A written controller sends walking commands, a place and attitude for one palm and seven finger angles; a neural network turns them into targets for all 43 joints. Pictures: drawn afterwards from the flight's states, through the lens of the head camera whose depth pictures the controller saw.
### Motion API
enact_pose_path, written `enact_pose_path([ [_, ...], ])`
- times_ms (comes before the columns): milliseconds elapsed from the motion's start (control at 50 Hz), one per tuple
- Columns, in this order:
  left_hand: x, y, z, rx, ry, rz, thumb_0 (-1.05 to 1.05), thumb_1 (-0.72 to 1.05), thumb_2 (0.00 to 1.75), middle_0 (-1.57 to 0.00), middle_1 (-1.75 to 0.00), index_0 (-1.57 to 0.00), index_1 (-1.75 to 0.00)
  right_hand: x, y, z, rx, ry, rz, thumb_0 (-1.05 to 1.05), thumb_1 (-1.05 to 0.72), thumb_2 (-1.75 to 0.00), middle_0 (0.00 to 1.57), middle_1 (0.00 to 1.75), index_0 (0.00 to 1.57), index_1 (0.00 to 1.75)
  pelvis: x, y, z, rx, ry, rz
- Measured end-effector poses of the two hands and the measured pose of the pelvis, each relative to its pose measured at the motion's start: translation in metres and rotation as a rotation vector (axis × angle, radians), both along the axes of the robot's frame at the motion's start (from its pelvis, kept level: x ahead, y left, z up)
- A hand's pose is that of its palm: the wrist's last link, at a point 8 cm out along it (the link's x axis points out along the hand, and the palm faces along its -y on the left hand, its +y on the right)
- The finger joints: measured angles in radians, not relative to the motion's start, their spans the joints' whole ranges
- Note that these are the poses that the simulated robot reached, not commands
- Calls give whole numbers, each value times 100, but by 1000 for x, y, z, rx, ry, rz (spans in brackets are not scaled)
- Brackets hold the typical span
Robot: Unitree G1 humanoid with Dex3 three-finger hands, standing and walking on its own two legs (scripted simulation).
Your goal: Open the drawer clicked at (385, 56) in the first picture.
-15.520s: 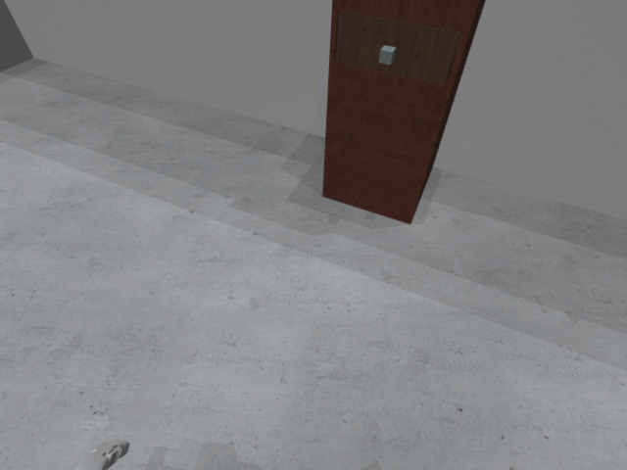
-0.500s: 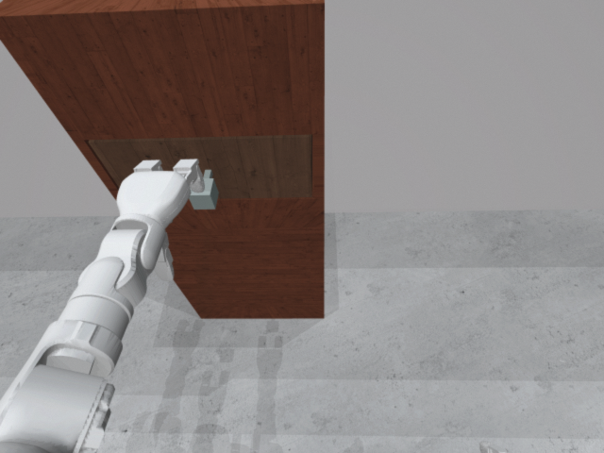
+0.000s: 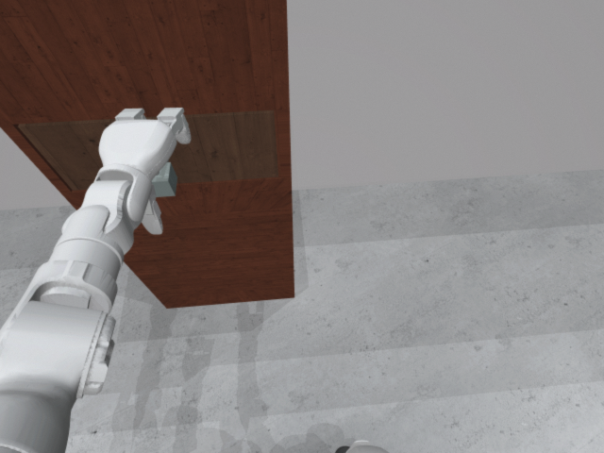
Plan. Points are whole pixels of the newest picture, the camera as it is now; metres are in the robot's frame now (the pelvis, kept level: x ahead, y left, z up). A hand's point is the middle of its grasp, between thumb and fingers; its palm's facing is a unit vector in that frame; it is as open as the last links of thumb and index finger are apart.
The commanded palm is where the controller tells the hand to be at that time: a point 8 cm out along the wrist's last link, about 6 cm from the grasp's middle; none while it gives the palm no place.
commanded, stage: move the hooked fingers above the handle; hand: left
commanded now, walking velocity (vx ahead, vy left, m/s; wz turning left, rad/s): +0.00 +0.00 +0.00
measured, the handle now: (162, 171) +0.56 +0.21 -0.02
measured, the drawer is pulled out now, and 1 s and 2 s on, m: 0.00 0.00 0.00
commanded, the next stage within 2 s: none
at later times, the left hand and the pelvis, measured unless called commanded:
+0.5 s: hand (131, 173) +0.49 +0.22 +0.05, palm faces -0.01 -0.01 -1.00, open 13.8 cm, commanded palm +0.49 +0.23 +0.11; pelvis -0.01 +0.01 +0.00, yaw +0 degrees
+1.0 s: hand (132, 164) +0.51 +0.22 +0.05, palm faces -0.01 +0.00 -1.00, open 13.8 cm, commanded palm +0.49 +0.22 +0.11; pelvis +0.01 +0.01 +0.00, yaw -1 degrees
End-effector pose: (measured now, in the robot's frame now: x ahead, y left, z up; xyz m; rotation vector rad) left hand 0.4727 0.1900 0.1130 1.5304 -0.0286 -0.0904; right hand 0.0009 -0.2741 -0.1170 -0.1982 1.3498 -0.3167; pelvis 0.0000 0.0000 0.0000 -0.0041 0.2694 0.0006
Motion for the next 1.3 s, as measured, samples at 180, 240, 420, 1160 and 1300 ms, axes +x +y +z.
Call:
enact_pose_path([
  [180, 22, 12, 8, 46, -90, 125, 0, -48, 30, -33, -122, -33, -123, -29, 5, -6, 25, 56, -37, 0, -90, -90, 20, 30, 20, 30, -5, 5, -5, -2, 54, -25],
  [240, 19, 16, 3, 47, -14, 169, 0, -48, 30, -33, -122, -33, -124, -31, 10, -7, 40, 53, -51, 1, -90, -90, 20, 30, 20, 30, -4, 6, -3, -2, 47, -33],
  [420, 0, 30, -13, 35, 56, 77, 0, -48, 30, -32, -121, -32, -121, -17, 11, 1, -1, 1, -27, 0, -90, -90, 20, 30, 20, 30, -7, 6, -2, -6, 25, -20],
  [1160, 15, 32, -7, 41, 49, 142, 0, -48, 30, -32, -120, -32, -120, 10, 8, -4, 31, 31, 7, 0, -90, -90, 20, 30, 20, 30, 12, 2, 0, -12, 38, 5],
  [1300, 22, 5, -1, 0, -7, 42, 0, -49, 30, -32, -120, -32, -120, 23, -6, 2, -18, -17, 20, 0, -90, -90, 20, 30, 20, 30, 12, 0, -2, -10, 39, 5],
])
